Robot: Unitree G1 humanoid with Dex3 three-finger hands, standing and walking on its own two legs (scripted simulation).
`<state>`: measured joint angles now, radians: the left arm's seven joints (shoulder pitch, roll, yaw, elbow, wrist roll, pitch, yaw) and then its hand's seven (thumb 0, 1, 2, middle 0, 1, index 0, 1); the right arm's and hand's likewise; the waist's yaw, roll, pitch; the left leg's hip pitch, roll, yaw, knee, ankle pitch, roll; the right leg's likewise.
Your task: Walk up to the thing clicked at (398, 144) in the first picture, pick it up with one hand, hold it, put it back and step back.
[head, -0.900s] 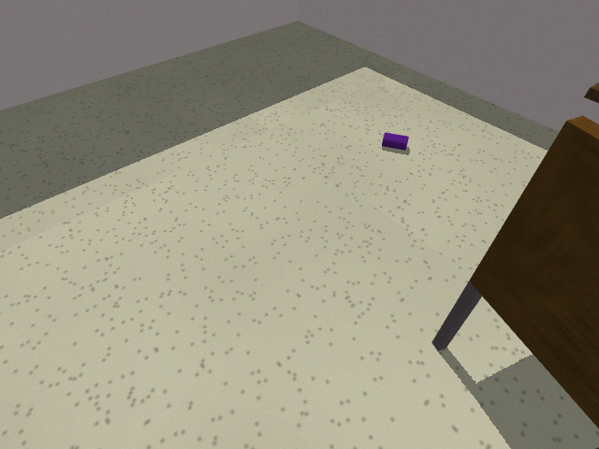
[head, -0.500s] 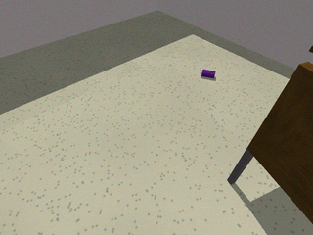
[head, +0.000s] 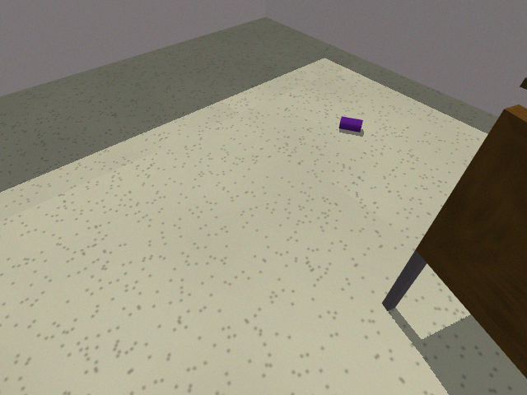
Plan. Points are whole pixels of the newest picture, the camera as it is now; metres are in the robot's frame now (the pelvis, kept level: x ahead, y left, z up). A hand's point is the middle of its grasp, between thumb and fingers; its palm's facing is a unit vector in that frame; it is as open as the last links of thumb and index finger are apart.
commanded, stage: stand
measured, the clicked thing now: (350, 124) +1.79 -0.54 -0.74
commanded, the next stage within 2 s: walk up in 0.22 s
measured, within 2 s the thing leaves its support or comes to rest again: neither
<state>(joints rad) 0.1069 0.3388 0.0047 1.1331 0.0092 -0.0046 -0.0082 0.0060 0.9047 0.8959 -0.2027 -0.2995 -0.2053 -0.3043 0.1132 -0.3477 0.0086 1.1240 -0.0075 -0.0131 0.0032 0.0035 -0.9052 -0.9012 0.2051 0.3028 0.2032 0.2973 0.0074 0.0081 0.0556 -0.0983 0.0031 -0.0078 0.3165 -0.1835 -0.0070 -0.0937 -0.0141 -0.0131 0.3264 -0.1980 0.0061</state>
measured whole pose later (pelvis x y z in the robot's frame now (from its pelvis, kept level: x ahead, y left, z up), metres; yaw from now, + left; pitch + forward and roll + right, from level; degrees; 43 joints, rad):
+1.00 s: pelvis -0.02 -0.01 -0.03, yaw +24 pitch -1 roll +0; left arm 0.20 0.42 0.09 0.86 0.02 0.07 -0.03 0.01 0.91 0.90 -0.20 -0.30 -0.20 -0.30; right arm 0.28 -0.41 -0.04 0.80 -0.03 -0.02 -0.02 0.00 -0.90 -0.90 0.21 0.30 0.21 0.30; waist 0.01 -0.03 0.12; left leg -0.36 -0.01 -0.12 0.71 -0.33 -0.02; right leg -0.35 -0.05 0.00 0.82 -0.46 -0.01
